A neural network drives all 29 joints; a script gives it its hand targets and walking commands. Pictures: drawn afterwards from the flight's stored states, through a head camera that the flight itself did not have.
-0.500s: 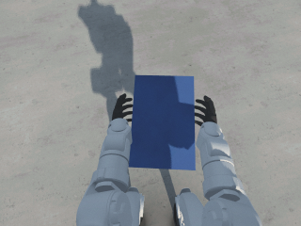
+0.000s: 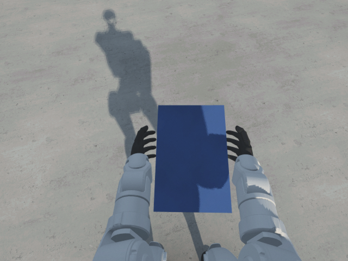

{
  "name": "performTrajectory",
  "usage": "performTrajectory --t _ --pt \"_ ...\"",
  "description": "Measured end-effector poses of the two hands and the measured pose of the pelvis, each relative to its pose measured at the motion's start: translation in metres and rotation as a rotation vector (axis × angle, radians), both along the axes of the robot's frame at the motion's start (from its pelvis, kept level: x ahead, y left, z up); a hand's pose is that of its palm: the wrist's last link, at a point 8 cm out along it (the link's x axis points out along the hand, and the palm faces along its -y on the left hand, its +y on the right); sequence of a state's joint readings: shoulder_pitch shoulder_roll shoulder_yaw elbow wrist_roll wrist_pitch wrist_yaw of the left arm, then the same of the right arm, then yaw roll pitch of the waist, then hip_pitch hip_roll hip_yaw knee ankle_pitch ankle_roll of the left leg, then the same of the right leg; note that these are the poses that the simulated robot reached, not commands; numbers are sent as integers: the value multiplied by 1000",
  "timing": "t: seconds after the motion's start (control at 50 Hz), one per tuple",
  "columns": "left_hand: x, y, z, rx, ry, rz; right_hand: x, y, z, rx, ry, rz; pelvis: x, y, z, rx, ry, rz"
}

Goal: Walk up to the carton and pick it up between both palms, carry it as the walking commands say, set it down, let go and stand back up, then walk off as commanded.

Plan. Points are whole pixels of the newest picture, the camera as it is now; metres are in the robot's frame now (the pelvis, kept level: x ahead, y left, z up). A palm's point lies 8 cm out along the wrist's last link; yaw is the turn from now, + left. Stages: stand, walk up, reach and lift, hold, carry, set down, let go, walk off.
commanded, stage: reach and lift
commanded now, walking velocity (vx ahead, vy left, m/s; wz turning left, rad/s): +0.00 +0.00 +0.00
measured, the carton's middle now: (189, 162) +0.37 -0.01 -0.09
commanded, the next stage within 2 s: none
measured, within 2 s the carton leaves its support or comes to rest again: neither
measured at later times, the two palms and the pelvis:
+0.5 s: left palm (133, 148) +0.34 +0.11 +0.06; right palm (255, 150) +0.33 -0.14 +0.06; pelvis +0.02 +0.00 +0.03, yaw +0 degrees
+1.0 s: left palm (130, 145) +0.33 +0.11 +0.10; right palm (264, 147) +0.32 -0.14 +0.10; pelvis +0.02 -0.01 +0.04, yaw +0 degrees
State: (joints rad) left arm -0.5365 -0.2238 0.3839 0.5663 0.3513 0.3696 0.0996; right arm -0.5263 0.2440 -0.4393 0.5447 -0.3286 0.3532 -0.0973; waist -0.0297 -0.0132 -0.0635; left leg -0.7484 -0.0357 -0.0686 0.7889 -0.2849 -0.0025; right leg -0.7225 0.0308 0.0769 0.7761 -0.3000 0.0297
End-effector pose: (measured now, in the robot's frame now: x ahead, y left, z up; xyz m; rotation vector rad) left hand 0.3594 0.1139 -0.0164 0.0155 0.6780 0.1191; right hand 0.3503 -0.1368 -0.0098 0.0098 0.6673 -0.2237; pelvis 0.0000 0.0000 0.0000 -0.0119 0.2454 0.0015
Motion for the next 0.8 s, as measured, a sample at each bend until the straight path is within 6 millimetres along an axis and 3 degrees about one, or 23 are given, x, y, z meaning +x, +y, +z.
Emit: performTrajectory --t 0.4,0.8 --pt "-13 3 61 21 -5 -35 -11 -1 58 -6 2 46 16 2 30 5 -185 7" --pt "-29 -4 111 35 -12 -54 -28 -9 103 -20 4 58 19 -6 40 13 -367 5"
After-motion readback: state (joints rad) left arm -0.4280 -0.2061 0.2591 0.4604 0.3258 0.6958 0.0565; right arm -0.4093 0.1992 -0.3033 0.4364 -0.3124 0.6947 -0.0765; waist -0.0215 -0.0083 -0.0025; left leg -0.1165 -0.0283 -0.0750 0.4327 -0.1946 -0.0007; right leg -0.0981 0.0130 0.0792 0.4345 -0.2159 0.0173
